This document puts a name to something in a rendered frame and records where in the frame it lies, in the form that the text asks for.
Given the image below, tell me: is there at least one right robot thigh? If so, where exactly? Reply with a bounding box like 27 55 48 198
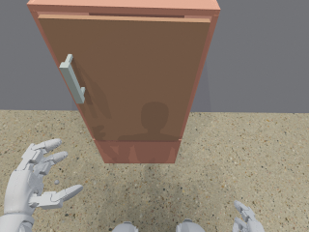
176 221 206 232

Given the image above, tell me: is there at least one right robot shin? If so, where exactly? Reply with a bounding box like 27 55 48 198
183 218 193 222

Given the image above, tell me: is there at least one left robot forearm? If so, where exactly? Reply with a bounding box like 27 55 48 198
0 213 35 232

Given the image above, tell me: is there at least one handle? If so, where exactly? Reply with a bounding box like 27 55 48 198
59 54 86 104

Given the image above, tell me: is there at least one right robot hand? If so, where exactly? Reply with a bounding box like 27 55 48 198
232 200 266 232

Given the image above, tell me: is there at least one left robot hand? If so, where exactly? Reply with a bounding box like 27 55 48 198
4 138 83 216

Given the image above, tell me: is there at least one cupboard door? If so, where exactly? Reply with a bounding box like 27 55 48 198
38 14 211 141

